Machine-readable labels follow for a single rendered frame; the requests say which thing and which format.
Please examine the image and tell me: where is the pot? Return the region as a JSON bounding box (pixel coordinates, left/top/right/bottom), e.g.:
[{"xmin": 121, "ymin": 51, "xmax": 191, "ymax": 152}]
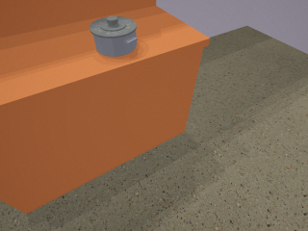
[{"xmin": 93, "ymin": 31, "xmax": 138, "ymax": 57}]

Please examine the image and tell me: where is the knob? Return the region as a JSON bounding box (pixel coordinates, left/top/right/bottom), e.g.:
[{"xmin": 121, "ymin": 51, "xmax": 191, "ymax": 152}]
[{"xmin": 106, "ymin": 15, "xmax": 118, "ymax": 25}]

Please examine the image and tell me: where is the lid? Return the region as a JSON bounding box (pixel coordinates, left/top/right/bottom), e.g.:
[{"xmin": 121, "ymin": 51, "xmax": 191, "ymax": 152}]
[{"xmin": 90, "ymin": 16, "xmax": 137, "ymax": 39}]

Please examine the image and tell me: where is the table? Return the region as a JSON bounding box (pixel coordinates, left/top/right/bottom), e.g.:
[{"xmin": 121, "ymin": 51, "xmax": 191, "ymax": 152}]
[{"xmin": 0, "ymin": 0, "xmax": 210, "ymax": 214}]

